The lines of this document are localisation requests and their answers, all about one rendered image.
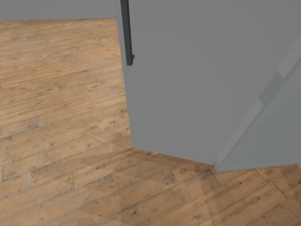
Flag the handle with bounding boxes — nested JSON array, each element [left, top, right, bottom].
[[120, 0, 135, 66]]

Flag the fridge door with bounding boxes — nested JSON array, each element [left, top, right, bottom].
[[114, 0, 301, 165]]

